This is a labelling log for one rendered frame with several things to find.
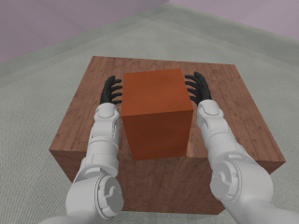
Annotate robot right upper arm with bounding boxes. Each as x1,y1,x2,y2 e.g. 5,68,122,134
209,159,299,224

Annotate robot right hand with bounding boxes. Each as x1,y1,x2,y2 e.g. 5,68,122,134
184,71,212,107

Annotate robot left forearm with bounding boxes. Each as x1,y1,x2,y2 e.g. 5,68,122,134
65,103,121,209

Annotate robot left upper arm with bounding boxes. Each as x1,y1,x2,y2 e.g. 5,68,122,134
38,175,124,224

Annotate robot left hand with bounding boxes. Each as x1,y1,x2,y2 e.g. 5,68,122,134
100,75,122,105

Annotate carton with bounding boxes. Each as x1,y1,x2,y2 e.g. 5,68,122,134
121,68,193,161

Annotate pedestal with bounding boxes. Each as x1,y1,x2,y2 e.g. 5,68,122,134
49,56,286,216

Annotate robot right forearm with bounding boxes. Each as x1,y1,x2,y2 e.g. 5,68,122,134
196,99,274,187

